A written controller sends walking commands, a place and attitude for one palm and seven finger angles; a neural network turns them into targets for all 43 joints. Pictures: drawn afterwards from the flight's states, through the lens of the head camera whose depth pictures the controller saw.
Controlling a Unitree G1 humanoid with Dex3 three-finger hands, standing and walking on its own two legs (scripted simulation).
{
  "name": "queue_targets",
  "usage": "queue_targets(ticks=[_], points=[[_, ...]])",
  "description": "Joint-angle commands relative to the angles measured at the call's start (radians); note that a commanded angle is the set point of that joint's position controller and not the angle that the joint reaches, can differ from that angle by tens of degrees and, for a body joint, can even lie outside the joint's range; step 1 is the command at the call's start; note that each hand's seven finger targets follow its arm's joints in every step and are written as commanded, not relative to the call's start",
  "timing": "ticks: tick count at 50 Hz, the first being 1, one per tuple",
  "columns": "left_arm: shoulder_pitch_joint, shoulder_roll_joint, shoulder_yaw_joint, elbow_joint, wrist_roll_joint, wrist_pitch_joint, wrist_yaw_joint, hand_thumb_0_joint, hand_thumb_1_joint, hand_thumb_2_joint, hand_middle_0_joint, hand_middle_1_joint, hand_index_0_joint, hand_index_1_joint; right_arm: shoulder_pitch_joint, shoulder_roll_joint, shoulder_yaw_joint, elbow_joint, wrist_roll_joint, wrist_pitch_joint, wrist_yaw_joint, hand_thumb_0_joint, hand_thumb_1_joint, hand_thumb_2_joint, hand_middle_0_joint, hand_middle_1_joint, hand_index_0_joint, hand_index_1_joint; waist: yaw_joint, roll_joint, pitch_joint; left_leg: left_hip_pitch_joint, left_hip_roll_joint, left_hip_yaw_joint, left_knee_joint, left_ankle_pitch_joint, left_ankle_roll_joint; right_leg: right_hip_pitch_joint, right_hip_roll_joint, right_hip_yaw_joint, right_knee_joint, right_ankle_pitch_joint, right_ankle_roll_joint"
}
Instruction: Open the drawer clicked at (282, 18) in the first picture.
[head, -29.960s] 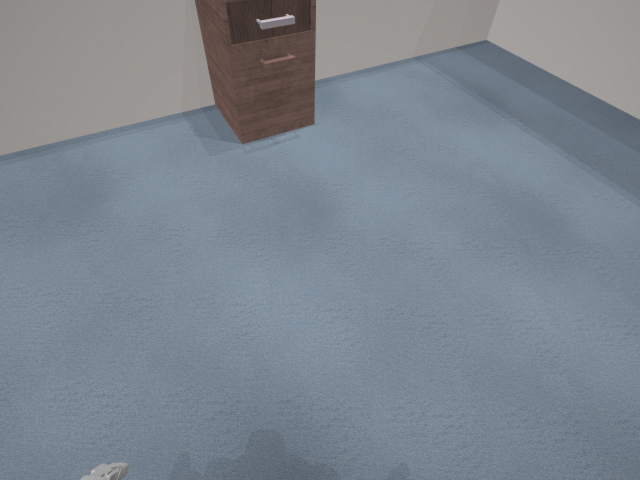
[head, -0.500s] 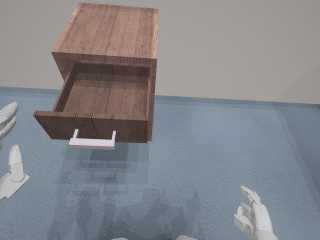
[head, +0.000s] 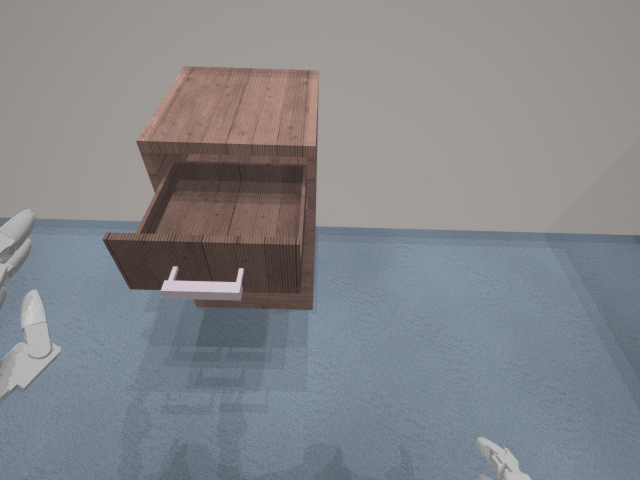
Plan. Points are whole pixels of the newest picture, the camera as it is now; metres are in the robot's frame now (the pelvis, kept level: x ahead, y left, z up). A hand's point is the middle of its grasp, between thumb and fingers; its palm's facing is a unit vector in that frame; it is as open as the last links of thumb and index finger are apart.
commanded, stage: stop stepping back and stand still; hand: left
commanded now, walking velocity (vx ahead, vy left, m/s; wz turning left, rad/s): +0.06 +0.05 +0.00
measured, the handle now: (205, 281) +0.52 +0.25 -0.17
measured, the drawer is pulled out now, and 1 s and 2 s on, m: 0.30 0.30 0.30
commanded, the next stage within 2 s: let the arm hang, fingers relaxed in 0.10 s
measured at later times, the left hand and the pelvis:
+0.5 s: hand out of the picture +0.06 +0.18 -0.16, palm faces +0.05 -0.98 -0.16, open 7.2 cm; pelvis +0.00 +0.01 +0.01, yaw +3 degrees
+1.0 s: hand out of the picture -0.01 +0.16 -0.16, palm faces +0.07 -0.98 -0.19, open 7.3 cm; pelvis +0.01 +0.00 +0.01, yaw +3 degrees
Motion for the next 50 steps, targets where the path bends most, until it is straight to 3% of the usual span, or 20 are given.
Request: queue_targets(ticks=[1,2,3,5,6,7,8,9,10,11,13,14,15,16,17,18,20,26,32,50], points=[[-0.042,0.101,0.068,-0.124,-0.021,-0.049,0.018,0.000,0.900,0.900,-0.200,-0.300,-0.200,-0.300,-0.110,-0.131,-0.073,-0.150,0.004,-0.039,-0.004,0.000,-0.900,-0.900,0.200,0.300,0.200,0.300,-0.014,-0.196,0.004,-0.155,-0.024,-0.013,0.306,-0.014,0.002,-0.024,-0.341,0.499,-0.435,-0.421,-0.104],[-0.052,0.103,0.067,-0.149,-0.021,-0.049,0.017,0.000,0.900,0.900,-0.200,-0.300,-0.200,-0.300,-0.123,-0.121,-0.064,-0.149,0.002,-0.035,-0.001,0.000,-0.900,-0.900,0.200,0.300,0.200,0.300,-0.016,-0.123,0.001,-0.133,-0.005,-0.015,0.233,-0.014,0.003,-0.026,-0.332,0.429,-0.399,-0.336,-0.114],[-0.059,0.109,0.060,-0.177,-0.014,-0.049,0.020,0.000,0.900,0.900,-0.200,-0.300,-0.200,-0.300,-0.142,-0.108,-0.050,-0.159,0.000,-0.040,-0.006,0.000,-0.900,-0.900,0.200,0.300,0.200,0.300,-0.013,-0.111,-0.004,-0.073,0.001,0.006,0.125,-0.008,0.008,-0.052,-0.308,0.353,-0.389,-0.301,-0.103],[-0.016,0.109,0.055,-0.210,-0.004,-0.045,0.034,0.000,0.900,0.900,-0.200,-0.300,-0.200,-0.300,-0.139,-0.102,-0.039,-0.165,-0.005,-0.053,-0.015,0.000,-0.900,-0.900,0.200,0.300,0.200,0.300,-0.003,-0.122,-0.027,0.049,-0.013,0.051,-0.102,0.021,0.025,-0.053,-0.272,0.271,-0.368,-0.306,-0.074],[0.001,0.116,0.057,-0.236,-0.002,-0.046,0.042,0.000,0.900,0.900,-0.200,-0.300,-0.200,-0.300,-0.138,-0.105,-0.035,-0.169,-0.008,-0.063,-0.021,0.000,-0.900,-0.900,0.200,0.300,0.200,0.300,-0.002,-0.069,-0.026,0.096,-0.014,0.052,-0.221,0.033,0.032,-0.050,-0.243,0.250,-0.339,-0.321,-0.054],[0.012,0.122,0.055,-0.281,-0.005,-0.049,0.046,0.000,0.900,0.900,-0.200,-0.300,-0.200,-0.300,-0.140,-0.114,-0.037,-0.183,-0.010,-0.074,-0.029,0.000,-0.900,-0.900,0.200,0.300,0.200,0.300,-0.001,0.003,-0.012,0.120,0.025,0.011,-0.339,0.045,0.040,-0.029,-0.204,0.215,-0.261,-0.264,-0.033],[-0.011,0.124,0.052,-0.342,-0.006,-0.062,0.049,0.000,0.900,0.900,-0.200,-0.300,-0.200,-0.300,-0.151,-0.137,-0.041,-0.202,-0.022,-0.079,-0.033,0.000,-0.900,-0.900,0.200,0.300,0.200,0.300,0.010,0.152,0.005,0.080,0.110,-0.116,-0.431,0.037,0.066,0.005,-0.120,0.164,-0.130,-0.190,0.000],[-0.011,0.145,0.077,-0.348,-0.004,-0.065,0.054,0.000,0.900,0.900,-0.200,-0.300,-0.200,-0.300,-0.154,-0.142,-0.047,-0.209,-0.020,-0.078,-0.028,0.000,-0.900,-0.900,0.200,0.300,0.200,0.300,0.026,0.221,-0.019,0.074,0.195,-0.226,-0.413,0.129,0.093,0.010,-0.067,0.099,-0.013,-0.106,0.027],[-0.150,-0.093,-0.285,0.563,0.105,0.153,-0.082,0.000,0.900,0.900,-0.200,-0.300,-0.200,-0.300,-0.101,-0.276,-0.098,0.051,-0.042,-0.058,0.068,0.000,-0.900,-0.900,0.200,0.300,0.200,0.300,-0.057,0.197,0.077,-0.067,0.216,-0.279,-0.275,0.270,0.100,-0.192,-0.077,0.046,0.238,-0.107,0.039],[-0.161,-0.112,-0.264,0.593,0.076,0.227,-0.104,0.000,0.900,0.900,-0.200,-0.300,-0.200,-0.300,-0.014,-0.155,-0.069,0.029,-0.040,0.011,0.063,0.000,-0.900,-0.900,0.200,0.300,0.200,0.300,-0.041,0.181,-0.024,-0.012,0.210,-0.289,-0.291,0.374,0.128,-0.191,-0.056,0.110,0.290,-0.265,0.042],[-0.226,-0.138,-0.303,0.670,0.065,0.232,-0.109,0.000,0.900,0.900,-0.200,-0.300,-0.200,-0.300,-0.016,-0.156,-0.054,-0.006,-0.066,0.033,0.044,0.000,-0.900,-0.900,0.200,0.300,0.200,0.300,-0.007,-0.079,-0.083,0.075,0.225,-0.306,-0.193,0.665,0.151,-0.180,-0.051,0.117,0.235,-0.277,0.047],[-0.244,-0.130,-0.306,0.734,0.066,0.227,-0.112,0.000,0.900,0.900,-0.200,-0.300,-0.200,-0.300,-0.022,-0.165,-0.047,-0.001,-0.062,0.042,0.041,0.000,-0.900,-0.900,0.200,0.300,0.200,0.300,0.017,-0.144,-0.103,0.116,0.196,-0.248,-0.151,0.773,0.124,-0.111,-0.047,0.106,0.109,-0.165,0.043],[-0.243,-0.116,-0.306,0.816,0.065,0.226,-0.113,0.000,0.900,0.900,-0.200,-0.300,-0.200,-0.300,-0.033,-0.172,-0.045,0.012,-0.052,0.052,0.037,0.000,-0.900,-0.900,0.200,0.300,0.200,0.300,0.036,-0.150,-0.129,0.112,0.144,-0.178,-0.107,0.771,0.083,0.006,-0.047,0.111,-0.011,0.051,0.036],[-0.247,-0.084,-0.303,0.902,0.063,0.225,-0.111,0.000,0.900,0.900,-0.200,-0.300,-0.200,-0.300,-0.036,-0.161,-0.044,0.027,-0.040,0.057,0.033,0.000,-0.900,-0.900,0.200,0.300,0.200,0.300,0.038,-0.159,-0.138,0.052,0.076,-0.122,-0.079,0.662,0.039,0.128,-0.081,0.181,-0.052,0.311,0.010],[-0.273,-0.050,-0.304,0.973,0.061,0.229,-0.109,0.000,0.900,0.900,-0.200,-0.300,-0.200,-0.300,-0.025,-0.148,-0.041,0.049,-0.032,0.061,0.031,0.000,-0.900,-0.900,0.200,0.300,0.200,0.300,0.023,-0.054,-0.108,0.027,0.027,-0.084,-0.113,0.504,0.006,0.131,-0.142,0.245,-0.045,0.421,-0.026],[-0.321,-0.035,-0.316,1.028,0.055,0.243,-0.111,0.000,0.900,0.900,-0.200,-0.300,-0.200,-0.300,-0.017,-0.138,-0.039,0.068,-0.031,0.072,0.035,0.000,-0.900,-0.900,0.200,0.300,0.200,0.300,0.006,0.114,-0.027,0.017,0.027,-0.108,-0.196,0.385,0.003,0.063,-0.131,0.223,-0.039,0.252,-0.029],[-0.345,-0.061,-0.326,1.161,0.050,0.251,-0.108,0.000,0.900,0.900,-0.200,-0.300,-0.200,-0.300,-0.050,-0.135,-0.028,0.105,-0.042,0.091,0.031,0.000,-0.900,-0.900,0.200,0.300,0.200,0.300,0.034,0.012,0.028,-0.018,0.057,-0.120,-0.227,0.339,0.019,0.072,-0.069,0.213,-0.063,0.110,-0.006],[-0.288,-0.107,-0.340,1.430,0.041,0.238,-0.108,0.000,0.900,0.900,-0.200,-0.300,-0.200,-0.300,0.005,-0.097,-0.017,0.224,-0.035,0.095,0.017,0.000,-0.900,-0.900,0.200,0.300,0.200,0.300,0.030,0.137,-0.006,0.067,0.061,-0.098,-0.281,0.194,0.022,0.092,-0.075,0.223,-0.148,0.054,-0.010],[-0.261,-0.138,-0.369,1.563,0.035,0.235,-0.102,0.000,0.900,0.900,-0.200,-0.300,-0.200,-0.300,0.073,-0.077,-0.017,0.313,-0.024,0.102,0.005,0.000,-0.900,-0.900,0.200,0.300,0.200,0.300,0.016,0.010,0.028,0.113,0.076,-0.094,-0.285,0.240,0.026,0.066,-0.086,0.207,-0.183,0.089,-0.009],[-0.246,-0.181,-0.368,1.668,0.032,0.230,-0.088,0.000,0.900,0.900,-0.200,-0.300,-0.200,-0.300,0.143,-0.016,-0.011,0.441,-0.029,0.100,0.000,0.000,-0.900,-0.900,0.200,0.300,0.200,0.300,0.025,-0.018,0.101,0.073,0.066,-0.085,-0.321,0.207,0.021,0.063,-0.087,0.208,-0.198,0.038,-0.014]])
